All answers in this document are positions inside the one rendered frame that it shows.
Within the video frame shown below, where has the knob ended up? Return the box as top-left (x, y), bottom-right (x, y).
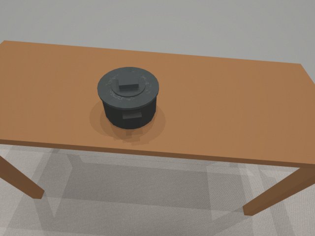
top-left (118, 72), bottom-right (139, 89)

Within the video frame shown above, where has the table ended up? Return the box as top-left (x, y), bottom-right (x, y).
top-left (0, 40), bottom-right (315, 216)

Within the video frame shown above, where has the pot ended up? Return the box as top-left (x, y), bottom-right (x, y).
top-left (102, 98), bottom-right (157, 129)

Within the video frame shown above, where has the lid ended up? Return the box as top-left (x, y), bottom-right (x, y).
top-left (97, 67), bottom-right (159, 110)

